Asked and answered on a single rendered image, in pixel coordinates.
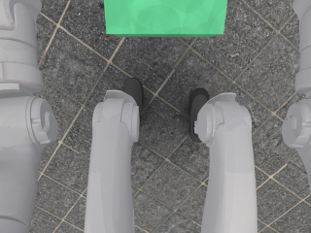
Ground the robot left upper arm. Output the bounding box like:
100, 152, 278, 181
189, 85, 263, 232
0, 95, 58, 233

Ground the robot left forearm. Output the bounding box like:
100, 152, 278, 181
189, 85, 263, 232
0, 0, 44, 99

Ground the left robot shin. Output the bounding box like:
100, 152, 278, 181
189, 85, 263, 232
92, 89, 137, 131

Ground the robot right upper arm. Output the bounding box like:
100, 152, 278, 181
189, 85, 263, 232
281, 99, 311, 193

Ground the robot right forearm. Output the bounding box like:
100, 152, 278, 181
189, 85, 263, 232
293, 0, 311, 99

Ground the carton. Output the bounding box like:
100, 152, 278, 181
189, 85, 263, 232
104, 0, 227, 38

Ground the robot right thigh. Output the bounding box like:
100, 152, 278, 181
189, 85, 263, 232
199, 101, 258, 233

